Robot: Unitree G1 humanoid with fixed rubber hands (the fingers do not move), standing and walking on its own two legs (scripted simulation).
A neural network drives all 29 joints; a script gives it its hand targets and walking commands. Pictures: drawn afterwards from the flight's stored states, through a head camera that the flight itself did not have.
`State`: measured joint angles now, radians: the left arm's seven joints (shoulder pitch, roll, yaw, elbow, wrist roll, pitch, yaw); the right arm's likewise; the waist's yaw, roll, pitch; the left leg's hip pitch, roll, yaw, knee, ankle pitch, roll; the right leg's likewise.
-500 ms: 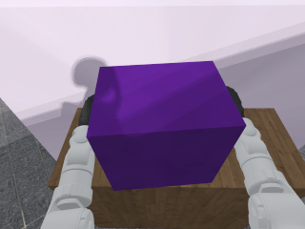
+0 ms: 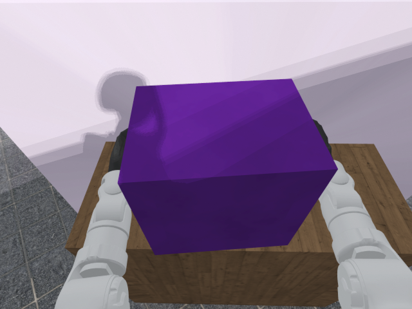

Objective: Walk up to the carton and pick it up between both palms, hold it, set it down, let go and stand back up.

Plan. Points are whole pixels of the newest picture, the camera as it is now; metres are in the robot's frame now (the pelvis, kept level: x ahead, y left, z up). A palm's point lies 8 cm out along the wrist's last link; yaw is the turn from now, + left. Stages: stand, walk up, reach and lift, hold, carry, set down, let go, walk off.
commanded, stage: set down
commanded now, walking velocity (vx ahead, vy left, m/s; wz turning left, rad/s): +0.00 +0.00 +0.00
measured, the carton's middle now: (218, 172) +0.38 +0.00 +0.05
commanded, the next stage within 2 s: none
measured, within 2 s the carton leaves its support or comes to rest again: neither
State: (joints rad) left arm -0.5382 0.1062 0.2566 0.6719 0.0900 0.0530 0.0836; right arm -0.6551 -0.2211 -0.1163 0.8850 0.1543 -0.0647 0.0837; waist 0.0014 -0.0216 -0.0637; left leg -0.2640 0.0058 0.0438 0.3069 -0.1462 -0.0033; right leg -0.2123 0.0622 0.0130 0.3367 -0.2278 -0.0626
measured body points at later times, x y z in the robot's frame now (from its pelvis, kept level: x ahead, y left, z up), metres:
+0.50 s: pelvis +0.00 +0.02 +0.00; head +0.06 +0.02 +0.44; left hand +0.39 +0.23 +0.04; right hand +0.42 -0.20 +0.06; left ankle +0.00 +0.12 -0.75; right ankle -0.04 -0.07 -0.75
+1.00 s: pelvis -0.02 +0.02 +0.00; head +0.01 +0.02 +0.45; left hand +0.31 +0.26 +0.03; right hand +0.33 -0.23 +0.03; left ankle +0.00 +0.12 -0.75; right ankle -0.04 -0.07 -0.75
